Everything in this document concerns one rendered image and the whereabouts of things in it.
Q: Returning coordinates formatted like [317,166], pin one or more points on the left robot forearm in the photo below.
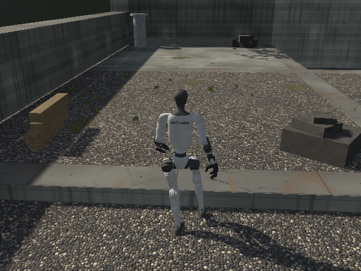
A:
[158,145]

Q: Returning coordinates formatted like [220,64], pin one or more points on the robot left upper arm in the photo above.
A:
[163,118]

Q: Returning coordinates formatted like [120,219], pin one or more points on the robot right hand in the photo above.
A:
[214,171]

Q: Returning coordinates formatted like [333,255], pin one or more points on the right robot forearm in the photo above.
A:
[209,152]

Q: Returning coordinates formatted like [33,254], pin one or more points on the humanoid robot torso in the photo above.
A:
[180,136]

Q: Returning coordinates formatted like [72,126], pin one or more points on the robot left hand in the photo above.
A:
[164,146]

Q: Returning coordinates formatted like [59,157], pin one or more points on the robot right upper arm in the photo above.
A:
[200,128]

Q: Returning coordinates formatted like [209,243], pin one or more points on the right robot shin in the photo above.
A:
[199,193]

